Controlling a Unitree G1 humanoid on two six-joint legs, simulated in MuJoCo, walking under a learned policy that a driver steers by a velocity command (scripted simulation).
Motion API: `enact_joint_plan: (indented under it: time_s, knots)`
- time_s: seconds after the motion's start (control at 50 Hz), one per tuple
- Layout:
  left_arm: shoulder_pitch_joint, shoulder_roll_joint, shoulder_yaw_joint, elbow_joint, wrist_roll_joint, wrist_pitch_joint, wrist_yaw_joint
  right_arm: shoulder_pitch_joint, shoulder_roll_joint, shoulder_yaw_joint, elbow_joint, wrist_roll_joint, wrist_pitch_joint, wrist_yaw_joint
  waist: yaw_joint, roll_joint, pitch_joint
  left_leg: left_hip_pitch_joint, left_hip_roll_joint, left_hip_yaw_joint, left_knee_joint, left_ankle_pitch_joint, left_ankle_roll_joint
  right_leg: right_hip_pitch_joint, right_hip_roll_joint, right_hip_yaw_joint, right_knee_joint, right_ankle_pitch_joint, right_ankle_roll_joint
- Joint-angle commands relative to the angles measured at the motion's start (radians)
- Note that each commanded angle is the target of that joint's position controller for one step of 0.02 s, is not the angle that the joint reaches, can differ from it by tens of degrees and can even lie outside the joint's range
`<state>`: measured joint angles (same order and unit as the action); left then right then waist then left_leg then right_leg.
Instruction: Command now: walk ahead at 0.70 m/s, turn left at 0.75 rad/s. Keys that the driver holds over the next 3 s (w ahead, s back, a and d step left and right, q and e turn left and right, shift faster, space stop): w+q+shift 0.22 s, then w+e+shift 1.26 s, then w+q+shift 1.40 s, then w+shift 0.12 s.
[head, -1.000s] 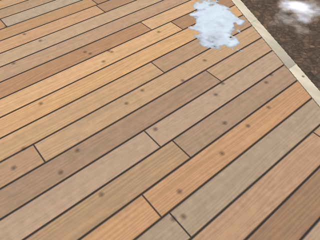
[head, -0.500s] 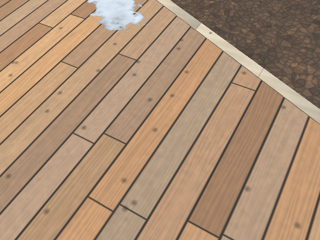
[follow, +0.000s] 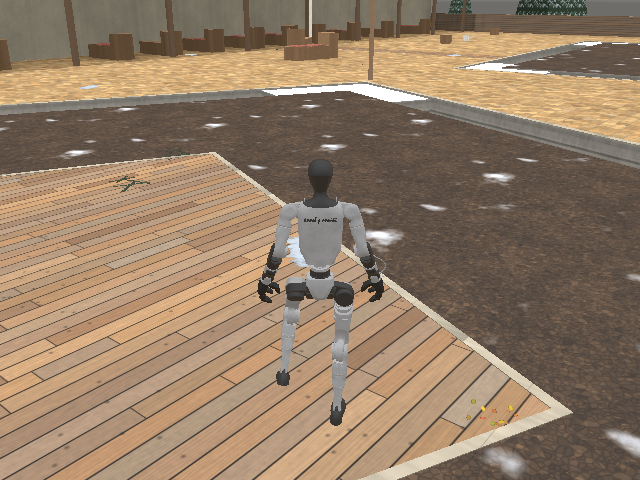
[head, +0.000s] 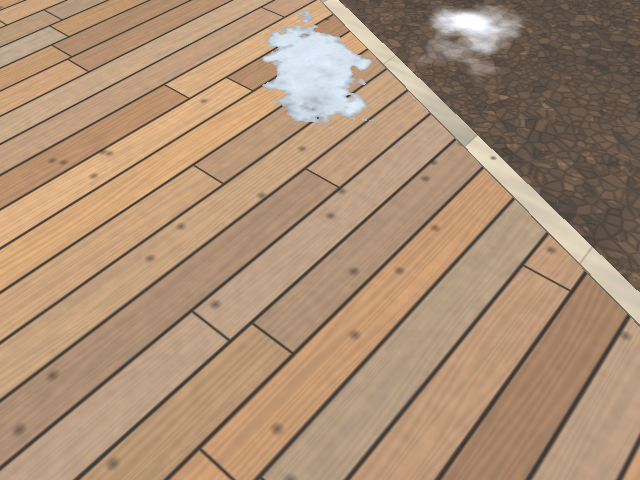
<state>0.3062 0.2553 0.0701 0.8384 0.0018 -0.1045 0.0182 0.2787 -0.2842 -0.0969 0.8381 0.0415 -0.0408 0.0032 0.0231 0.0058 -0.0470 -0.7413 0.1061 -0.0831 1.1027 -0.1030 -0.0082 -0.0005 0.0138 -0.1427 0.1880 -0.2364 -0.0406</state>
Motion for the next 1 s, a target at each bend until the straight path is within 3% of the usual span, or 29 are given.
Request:
enact_joint_plan:
  time_s: [0.02,0.16,0.2,0.24,0.26,0.28,0.3,0.32,0.34,0.36,0.38,0.42,0.46,0.52,0.62,0.68,0.72,0.74,0.76,0.78,0.8,0.82,0.84,0.86,0.88,0.9,0.94,0.98,1.0]
  knots:
    - [0.003,0.133,0.031,-0.040,0.006,-0.017,-0.006,-0.154,-0.018,0.010,-0.131,0.001,-0.024,0.020,0.043,-0.082,0.129,-0.281,0.052,0.005,-0.028,0.070,0.001,0.096,-0.314,0.128,-0.108,-0.062,-0.115]
    - [0.030,0.183,0.039,-0.019,-0.005,0.002,-0.017,-0.273,0.003,0.046,-0.234,0.010,-0.022,0.077,0.050,-0.055,0.235,-0.206,0.066,0.131,-0.235,0.077,0.093,0.124,-0.326,-0.087,-0.102,0.096,-0.072]
    - [-0.006,0.221,0.044,-0.034,-0.006,0.016,-0.018,-0.244,-0.023,0.040,-0.245,0.015,-0.018,0.082,0.006,-0.077,0.204,-0.019,-0.004,0.224,-0.294,0.009,0.138,0.095,-0.309,-0.152,-0.015,0.494,-0.054]
    - [0.017,0.268,0.050,-0.028,-0.012,0.029,-0.013,-0.068,-0.093,0.005,-0.223,0.020,-0.011,0.072,-0.112,-0.142,0.068,0.322,-0.133,0.284,-0.272,-0.113,0.187,0.047,-0.327,-0.159,0.270,1.046,-0.061]
    - [0.011,0.271,0.042,-0.019,-0.014,0.026,-0.012,0.157,-0.167,-0.039,-0.166,0.016,-0.002,0.058,-0.245,-0.131,-0.055,0.685,-0.186,0.261,-0.354,-0.083,0.233,-0.088,-0.313,-0.149,0.523,1.100,-0.050]
    - [0.045,0.188,0.011,-0.022,0.003,0.011,-0.013,0.323,-0.243,-0.073,-0.097,0.019,0.014,0.030,-0.286,-0.001,-0.128,1.055,-0.110,0.060,-0.355,-0.149,0.241,-0.405,-0.247,-0.101,0.886,0.522,-0.006]
    - [0.204,0.019,-0.044,-0.069,-0.012,-0.028,-0.031,0.267,-0.355,-0.070,-0.114,-0.001,-0.005,0.028,-0.097,0.351,-0.318,1.278,0.217,-0.617,-0.628,-0.575,0.421,-0.736,-0.043,0.055,1.345,-0.333,0.026]
    - [0.060,0.144,-0.020,-0.064,-0.078,-0.063,-0.029,0.326,-0.215,-0.036,-0.125,-0.018,-0.024,0.039,-0.215,0.125,-0.413,1.225,0.267,-0.781,-0.855,-0.808,0.360,-0.765,-0.042,0.297,1.405,-0.266,-0.020]
    - [-0.089,0.170,-0.008,-0.109,-0.122,-0.064,-0.020,0.287,-0.178,-0.022,-0.100,-0.030,-0.044,0.048,-0.216,0.085,-0.181,1.057,0.265,-0.654,-0.886,-0.676,0.290,-0.846,-0.062,0.273,1.395,-0.183,-0.041]
    - [-0.106,0.129,-0.020,-0.123,-0.103,-0.060,-0.008,0.195,-0.163,-0.015,-0.098,-0.031,-0.060,0.051,-0.151,0.009,-0.064,0.856,0.258,-0.522,-0.873,-0.541,0.262,-0.830,-0.114,0.285,1.327,-0.107,-0.047]
    - [-0.083,0.120,-0.017,-0.105,-0.066,-0.042,-0.002,0.096,-0.093,0.005,-0.106,-0.041,-0.072,0.053,-0.092,0.003,-0.014,0.703,0.221,-0.388,-0.848,-0.461,0.229,-0.767,-0.161,0.300,1.277,-0.018,-0.052]
    - [0.053,0.101,-0.004,-0.052,-0.068,0.012,-0.016,0.004,-0.023,0.022,-0.110,-0.058,-0.091,0.053,-0.006,0.079,0.029,0.520,0.154,-0.162,-0.861,-0.299,0.163,-0.644,-0.211,0.322,1.218,0.106,-0.042]
    - [0.051,0.080,0.002,-0.030,-0.069,0.051,-0.024,0.001,-0.008,0.025,-0.085,-0.055,-0.103,0.046,0.004,0.053,0.081,0.482,0.107,0.010,-0.892,-0.140,0.101,-0.688,-0.202,0.314,1.198,0.164,-0.034]
    - [-0.033,0.054,-0.002,-0.061,-0.056,0.058,-0.034,0.030,-0.018,0.024,-0.063,-0.064,-0.110,0.024,-0.011,0.070,0.153,0.477,0.037,0.206,-0.946,0.118,0.031,-0.749,-0.158,0.277,1.048,0.316,-0.023]
    - [-0.160,0.046,-0.002,-0.113,-0.053,0.025,-0.060,0.109,-0.052,0.025,-0.039,-0.067,-0.106,-0.031,-0.043,0.030,0.199,0.668,0.025,0.336,-0.988,0.467,-0.050,-0.791,-0.064,0.129,0.739,0.473,-0.048]
    - [-0.147,0.064,0.009,-0.143,-0.056,0.012,-0.084,0.080,-0.124,0.016,-0.055,-0.068,-0.080,-0.065,0.001,0.058,0.150,0.764,0.046,0.381,-0.858,0.978,-0.087,-0.642,0.018,-0.032,0.591,0.417,-0.087]
    - [-0.034,0.103,0.029,-0.142,-0.063,0.035,-0.088,0.044,-0.189,-0.002,-0.068,-0.059,-0.059,-0.093,0.086,0.140,0.060,0.808,0.090,0.384,-0.645,1.345,-0.075,-0.461,0.060,-0.095,0.603,0.334,-0.098]
    - [0.132,0.155,0.052,-0.108,-0.061,0.060,-0.081,-0.031,-0.214,-0.012,-0.091,-0.049,-0.055,-0.097,0.182,0.172,0.005,0.759,0.111,0.362,-0.469,1.456,-0.056,-0.288,0.068,-0.077,0.628,0.248,-0.121]
    - [0.441,0.231,0.088,-0.029,-0.050,0.088,-0.064,-0.170,-0.222,-0.017,-0.136,-0.040,-0.062,-0.080,0.333,0.141,-0.076,0.601,0.106,0.314,-0.128,1.387,-0.027,0.013,0.021,0.044,0.598,0.214,-0.188]
    - [0.624,0.165,0.066,0.060,-0.048,0.104,-0.049,-0.332,-0.092,0.018,-0.165,-0.008,-0.084,-0.030,0.415,-0.133,-0.008,0.388,-0.104,0.345,0.464,0.329,-0.014,0.146,-0.055,0.133,0.366,0.437,-0.251]
    - [0.485,0.113,0.029,0.063,0.016,0.073,-0.070,-0.302,0.133,0.076,-0.248,-0.018,-0.129,0.004,0.195,-0.442,0.112,-0.037,-0.262,0.136,0.803,-0.488,0.000,0.180,0.018,0.359,0.458,0.463,-0.284]
    - [0.306,0.070,0.005,-0.025,0.021,0.042,-0.075,-0.102,0.153,0.102,-0.292,-0.019,-0.155,0.021,0.024,-0.380,-0.048,-0.190,-0.237,-0.065,0.861,-0.534,0.049,0.216,-0.101,0.741,0.369,0.101,-0.412]
    - [0.264,0.035,0.005,-0.072,0.006,0.032,-0.076,-0.112,0.067,0.095,-0.317,-0.018,-0.177,0.039,0.021,-0.163,-0.090,-0.196,-0.210,-0.096,0.735,-0.435,0.107,0.181,-0.167,0.901,0.168,-0.205,-0.422]
    - [0.176,0.073,0.014,-0.111,-0.007,0.018,-0.076,-0.119,0.021,0.081,-0.326,-0.019,-0.178,0.044,-0.052,0.073,-0.008,-0.160,-0.159,-0.086,0.556,-0.319,0.124,0.016,-0.189,0.931,0.065,-0.362,-0.381]
    - [0.075,0.097,0.015,-0.148,-0.016,0.005,-0.072,-0.106,0.008,0.078,-0.317,-0.034,-0.160,0.037,-0.109,0.171,0.052,-0.092,-0.117,-0.092,0.433,-0.245,0.100,-0.157,-0.172,0.924,0.039,-0.398,-0.361]
    - [0.016,0.116,0.018,-0.174,-0.016,0.000,-0.062,-0.110,-0.013,0.074,-0.317,-0.047,-0.140,0.023,-0.125,0.164,0.088,-0.032,-0.097,-0.094,0.356,-0.216,0.062,-0.289,-0.143,0.903,0.024,-0.350,-0.360]
    - [-0.005,0.084,0.009,-0.190,-0.014,-0.006,-0.038,-0.139,-0.064,0.059,-0.322,-0.049,-0.110,-0.012,-0.115,0.152,0.124,0.066,-0.051,-0.080,0.152,-0.179,0.000,-0.451,-0.071,0.766,0.027,-0.216,-0.337]
    - [0.028,0.078,0.011,-0.174,-0.036,0.003,-0.006,-0.275,-0.031,0.073,-0.370,-0.070,-0.104,-0.033,-0.044,0.064,0.137,0.190,-0.055,-0.022,-0.142,-0.050,-0.040,-0.543,0.001,0.607,0.044,-0.060,-0.309]
    - [0.034,0.084,0.014,-0.165,-0.045,0.012,0.005,-0.338,0.005,0.081,-0.393,-0.065,-0.102,-0.033,-0.009,0.011,0.129,0.280,-0.081,0.007,-0.292,0.021,-0.053,-0.580,0.043,0.549,0.062,-0.044,-0.276]
